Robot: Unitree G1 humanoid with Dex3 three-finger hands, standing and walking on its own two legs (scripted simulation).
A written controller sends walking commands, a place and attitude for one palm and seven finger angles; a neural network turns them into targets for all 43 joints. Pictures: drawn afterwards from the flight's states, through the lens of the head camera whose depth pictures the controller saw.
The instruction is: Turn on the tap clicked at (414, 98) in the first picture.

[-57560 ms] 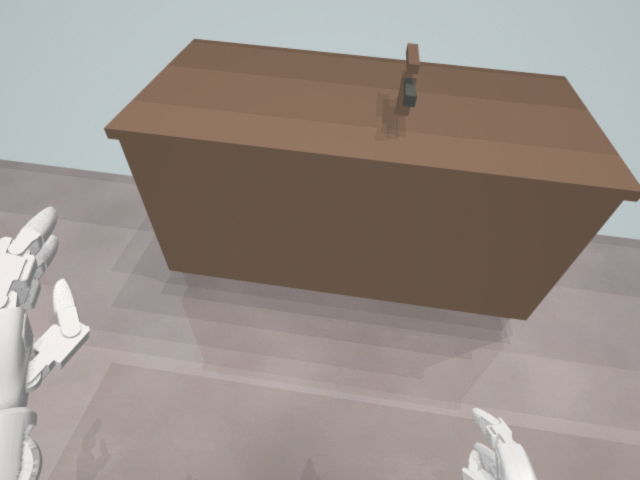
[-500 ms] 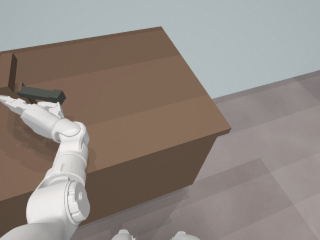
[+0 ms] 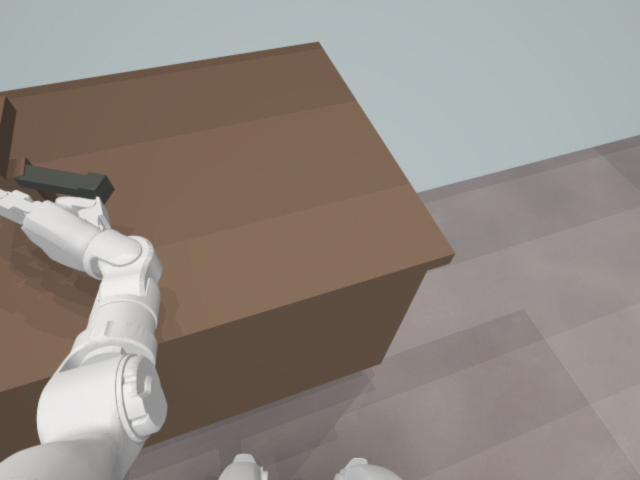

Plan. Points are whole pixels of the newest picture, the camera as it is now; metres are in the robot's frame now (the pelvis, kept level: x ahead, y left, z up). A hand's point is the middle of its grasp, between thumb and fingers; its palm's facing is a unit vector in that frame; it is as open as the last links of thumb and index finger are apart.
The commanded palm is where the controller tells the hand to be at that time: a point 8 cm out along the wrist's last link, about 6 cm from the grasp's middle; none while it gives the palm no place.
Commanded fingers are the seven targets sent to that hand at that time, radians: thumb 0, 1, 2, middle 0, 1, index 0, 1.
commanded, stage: push the lever round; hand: left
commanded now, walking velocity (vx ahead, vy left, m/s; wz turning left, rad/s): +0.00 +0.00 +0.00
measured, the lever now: (96, 188) +0.48 +0.27 +0.08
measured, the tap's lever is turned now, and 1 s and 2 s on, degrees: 59 59 59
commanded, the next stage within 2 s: none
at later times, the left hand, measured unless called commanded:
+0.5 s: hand (98, 206) +0.45 +0.26 +0.08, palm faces +0.87 -0.48 -0.11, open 8.5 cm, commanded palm +0.45 +0.26 +0.08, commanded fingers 0.00 0.90 0.90 -0.15 -0.15 -0.15 -0.15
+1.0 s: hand (97, 207) +0.45 +0.26 +0.08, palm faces +0.87 -0.48 -0.12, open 8.5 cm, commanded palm +0.45 +0.27 +0.08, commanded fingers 0.00 0.90 0.90 -0.15 -0.15 -0.15 -0.15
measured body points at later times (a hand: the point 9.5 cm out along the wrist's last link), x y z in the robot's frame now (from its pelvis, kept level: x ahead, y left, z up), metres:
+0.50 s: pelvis +0.00 -0.02 -0.01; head +0.07 -0.02 +0.44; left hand +0.40 +0.28 +0.09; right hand +0.05 -0.28 -0.14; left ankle +0.05 +0.17 -0.69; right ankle +0.02 -0.03 -0.69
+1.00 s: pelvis -0.01 -0.02 -0.01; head +0.06 -0.03 +0.43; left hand +0.40 +0.29 +0.09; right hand +0.04 -0.29 -0.14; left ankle +0.05 +0.17 -0.68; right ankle +0.02 -0.03 -0.69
